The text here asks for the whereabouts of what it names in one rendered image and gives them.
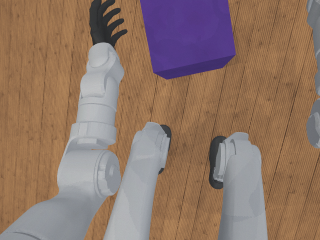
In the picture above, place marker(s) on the robot left thigh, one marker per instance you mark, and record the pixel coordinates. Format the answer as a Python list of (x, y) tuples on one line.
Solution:
[(130, 218)]

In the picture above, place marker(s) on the robot left forearm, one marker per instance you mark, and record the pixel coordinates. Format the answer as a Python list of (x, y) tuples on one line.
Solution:
[(97, 105)]

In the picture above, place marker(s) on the robot left hand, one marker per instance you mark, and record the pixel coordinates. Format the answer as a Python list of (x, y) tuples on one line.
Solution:
[(100, 32)]

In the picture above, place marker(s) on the left robot upper arm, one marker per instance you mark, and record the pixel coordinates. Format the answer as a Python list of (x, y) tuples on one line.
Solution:
[(85, 179)]

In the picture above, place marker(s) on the robot thigh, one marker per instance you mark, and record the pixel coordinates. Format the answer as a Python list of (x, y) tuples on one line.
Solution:
[(130, 218), (243, 215)]

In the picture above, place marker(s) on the robot right forearm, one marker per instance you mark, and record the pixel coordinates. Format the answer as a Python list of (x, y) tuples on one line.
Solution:
[(313, 20)]

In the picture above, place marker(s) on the robot right thigh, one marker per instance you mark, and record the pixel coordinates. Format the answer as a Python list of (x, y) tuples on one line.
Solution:
[(243, 215)]

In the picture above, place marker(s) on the carton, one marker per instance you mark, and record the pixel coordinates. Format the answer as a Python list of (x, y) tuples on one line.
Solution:
[(187, 37)]

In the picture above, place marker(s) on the right robot upper arm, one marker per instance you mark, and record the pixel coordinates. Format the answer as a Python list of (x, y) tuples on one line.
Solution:
[(313, 125)]

